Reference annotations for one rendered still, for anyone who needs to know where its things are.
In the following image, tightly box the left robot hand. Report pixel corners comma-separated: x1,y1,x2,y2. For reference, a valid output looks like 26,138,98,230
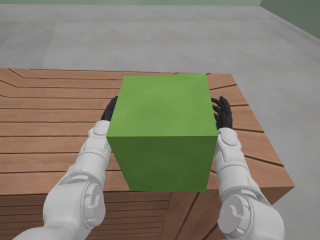
100,96,118,122

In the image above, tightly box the carton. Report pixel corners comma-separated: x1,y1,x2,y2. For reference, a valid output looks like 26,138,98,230
106,73,218,193

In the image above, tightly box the robot right upper arm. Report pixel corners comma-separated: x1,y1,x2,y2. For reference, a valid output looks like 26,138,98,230
217,194,285,240

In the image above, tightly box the right robot forearm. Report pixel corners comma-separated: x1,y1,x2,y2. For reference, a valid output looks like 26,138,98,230
214,127,273,208

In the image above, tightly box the pedestal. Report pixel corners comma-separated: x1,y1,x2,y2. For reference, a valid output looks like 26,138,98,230
0,68,295,240

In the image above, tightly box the left robot forearm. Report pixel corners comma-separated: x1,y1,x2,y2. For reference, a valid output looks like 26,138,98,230
43,120,111,224

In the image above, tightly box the right robot hand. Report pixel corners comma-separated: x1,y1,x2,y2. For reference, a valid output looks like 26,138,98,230
211,96,233,131

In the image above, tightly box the robot left upper arm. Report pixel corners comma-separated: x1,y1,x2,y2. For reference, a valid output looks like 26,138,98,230
12,181,106,240

